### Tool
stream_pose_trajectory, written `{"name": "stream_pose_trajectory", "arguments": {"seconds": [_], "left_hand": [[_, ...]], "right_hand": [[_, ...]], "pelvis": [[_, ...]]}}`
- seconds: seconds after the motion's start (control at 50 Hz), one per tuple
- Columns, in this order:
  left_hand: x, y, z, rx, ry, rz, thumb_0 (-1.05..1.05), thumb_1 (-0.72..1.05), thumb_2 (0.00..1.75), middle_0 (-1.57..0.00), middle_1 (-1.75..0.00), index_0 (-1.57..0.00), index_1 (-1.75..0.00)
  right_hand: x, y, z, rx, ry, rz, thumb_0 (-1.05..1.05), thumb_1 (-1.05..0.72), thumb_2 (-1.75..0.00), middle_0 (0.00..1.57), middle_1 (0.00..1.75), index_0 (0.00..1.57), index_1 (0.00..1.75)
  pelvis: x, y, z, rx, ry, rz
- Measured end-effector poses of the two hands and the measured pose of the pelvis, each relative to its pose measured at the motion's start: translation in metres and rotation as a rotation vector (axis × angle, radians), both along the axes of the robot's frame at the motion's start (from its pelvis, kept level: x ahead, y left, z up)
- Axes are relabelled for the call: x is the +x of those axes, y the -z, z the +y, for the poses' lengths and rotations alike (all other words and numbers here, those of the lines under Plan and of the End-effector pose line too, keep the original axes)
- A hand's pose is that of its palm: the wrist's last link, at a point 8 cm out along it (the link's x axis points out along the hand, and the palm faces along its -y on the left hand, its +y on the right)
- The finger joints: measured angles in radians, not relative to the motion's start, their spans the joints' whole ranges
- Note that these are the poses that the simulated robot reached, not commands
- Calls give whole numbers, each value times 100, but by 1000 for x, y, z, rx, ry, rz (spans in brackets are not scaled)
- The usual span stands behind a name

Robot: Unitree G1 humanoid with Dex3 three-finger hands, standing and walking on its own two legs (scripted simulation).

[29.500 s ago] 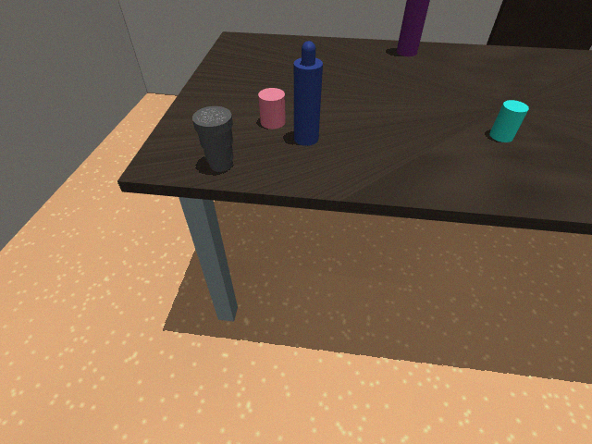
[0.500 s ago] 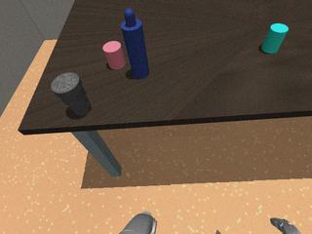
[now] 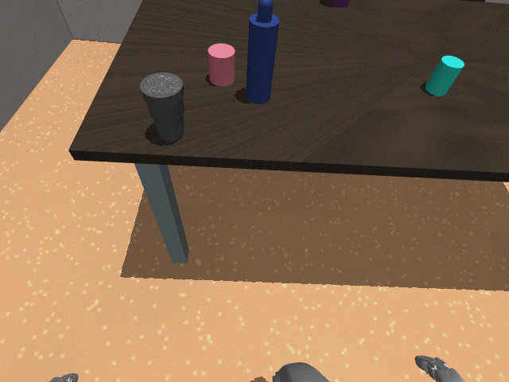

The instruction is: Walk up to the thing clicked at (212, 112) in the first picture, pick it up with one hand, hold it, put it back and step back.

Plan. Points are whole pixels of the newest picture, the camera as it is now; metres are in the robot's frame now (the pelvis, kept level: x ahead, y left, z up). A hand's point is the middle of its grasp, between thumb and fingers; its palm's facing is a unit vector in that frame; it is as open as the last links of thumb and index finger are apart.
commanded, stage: step back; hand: left
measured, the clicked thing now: (167, 110) +0.62 +0.19 +0.03
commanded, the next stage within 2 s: none
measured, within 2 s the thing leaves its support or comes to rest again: neither
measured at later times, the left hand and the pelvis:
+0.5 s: hand out of the picture -0.04 +0.26 -0.12, palm faces -0.05 -0.88 -0.47, open 7.4 cm; pelvis -0.15 -0.01 +0.00, yaw -3 degrees
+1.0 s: hand out of the picture -0.23 +0.32 -0.17, palm faces -0.07 -0.92 -0.38, open 7.3 cm; pelvis -0.31 +0.04 -0.01, yaw -5 degrees
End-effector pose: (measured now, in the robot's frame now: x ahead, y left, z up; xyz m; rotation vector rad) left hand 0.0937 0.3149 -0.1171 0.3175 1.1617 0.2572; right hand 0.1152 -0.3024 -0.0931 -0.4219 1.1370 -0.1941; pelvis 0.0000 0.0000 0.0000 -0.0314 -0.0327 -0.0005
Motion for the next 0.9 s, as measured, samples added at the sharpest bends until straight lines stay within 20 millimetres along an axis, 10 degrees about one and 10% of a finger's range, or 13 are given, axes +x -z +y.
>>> {"name": "stream_pose_trajectory", "arguments": {"seconds": [0.16, 0.34, 0.54, 0.7, 0.9], "left_hand": [[-68, 4, 2, 37, 56, 98, 1, 91, 89, -20, -30, -20, -30], [-144, -21, -18, 72, 76, 127, 1, 91, 89, -20, -30, -21, -30], [-133, -36, -14, 98, 101, -56, 1, 90, 89, -21, -31, -21, -30], [-159, -1, 8, 15, 105, -154, 0, 91, 89, -20, -30, -21, -30], [-264, 4, 33, -24, 45, -13, 1, 91, 89, -20, -30, -21, -30]], "right_hand": [[-36, 11, -2, 38, 26, -95, 1, -91, -90, 20, 30, 20, 30], [-132, 41, -19, 109, 124, -12, 1, -91, -90, 20, 30, 20, 30], [-250, 44, -21, 46, 128, 194, 1, -91, -90, 20, 30, 20, 30], [-286, 36, 8, -7, 77, 145, 1, -91, -90, 20, 30, 20, 30], [-310, -4, 34, -27, 47, 26, 1, -91, -90, 20, 30, 21, 30]], "pelvis": [[-53, 9, -1, 27, 75, -18], [-107, 8, -13, 66, 111, -29], [-161, 4, -4, 52, 26, 17], [-223, 22, 24, 64, -15, -28], [-278, 1, 41, 0, 37, -1]]}}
